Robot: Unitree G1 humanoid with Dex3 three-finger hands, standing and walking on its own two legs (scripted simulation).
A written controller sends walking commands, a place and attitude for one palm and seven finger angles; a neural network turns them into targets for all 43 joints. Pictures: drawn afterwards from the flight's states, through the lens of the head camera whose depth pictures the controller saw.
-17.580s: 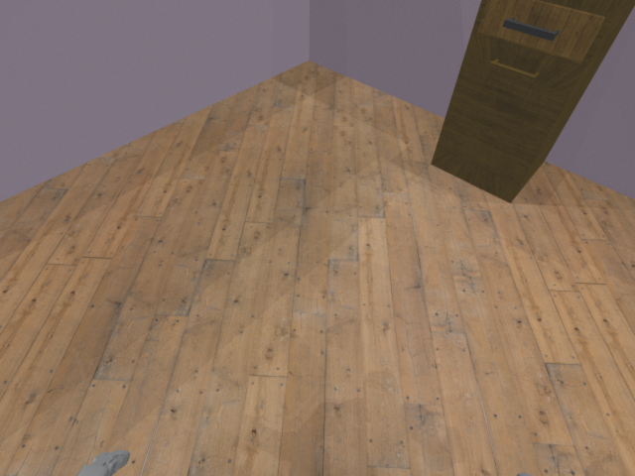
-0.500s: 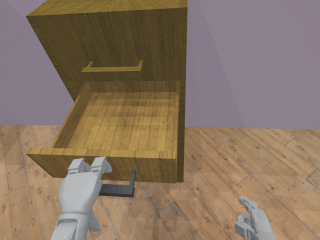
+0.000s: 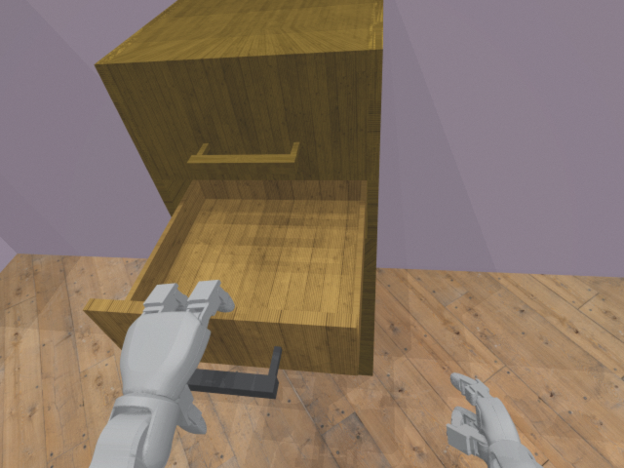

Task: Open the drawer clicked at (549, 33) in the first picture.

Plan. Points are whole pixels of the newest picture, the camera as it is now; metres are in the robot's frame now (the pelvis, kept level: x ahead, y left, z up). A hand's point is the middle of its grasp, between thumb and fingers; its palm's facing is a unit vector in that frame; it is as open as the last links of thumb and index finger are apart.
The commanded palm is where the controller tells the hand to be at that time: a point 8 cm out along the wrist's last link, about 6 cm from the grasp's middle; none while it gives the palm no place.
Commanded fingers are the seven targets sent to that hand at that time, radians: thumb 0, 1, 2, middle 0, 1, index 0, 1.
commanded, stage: lift the hand off the handle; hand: left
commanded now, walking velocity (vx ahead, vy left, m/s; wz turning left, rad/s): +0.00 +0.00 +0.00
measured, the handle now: (217, 365) +0.25 +0.19 -0.02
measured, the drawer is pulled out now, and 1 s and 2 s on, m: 0.29 0.29 0.29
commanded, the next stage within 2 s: draw the hand back to the body in 0.50 s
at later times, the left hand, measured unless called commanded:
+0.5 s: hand (166, 330) +0.22 +0.20 +0.13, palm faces +0.16 -0.15 -0.97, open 13.9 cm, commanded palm +0.17 +0.19 +0.18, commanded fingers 0.00 -0.50 0.30 -0.30 -1.20 -0.30 -1.20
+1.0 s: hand (129, 354) +0.19 +0.23 +0.12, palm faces +0.08 -0.14 -0.99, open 13.9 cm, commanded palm +0.16 +0.23 +0.18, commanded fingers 0.00 -0.50 0.30 -0.30 -1.20 -0.30 -1.20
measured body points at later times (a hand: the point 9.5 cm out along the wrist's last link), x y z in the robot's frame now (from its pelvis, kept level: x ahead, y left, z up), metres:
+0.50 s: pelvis +0.00 +0.01 +0.01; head -0.01 -0.05 +0.46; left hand +0.20 +0.20 +0.18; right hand +0.25 -0.18 -0.08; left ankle -0.03 +0.11 -0.73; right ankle +0.02 -0.09 -0.73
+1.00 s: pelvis +0.00 +0.01 +0.01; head -0.01 -0.04 +0.46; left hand +0.18 +0.24 +0.17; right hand +0.23 -0.19 -0.08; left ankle -0.03 +0.11 -0.73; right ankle +0.02 -0.09 -0.73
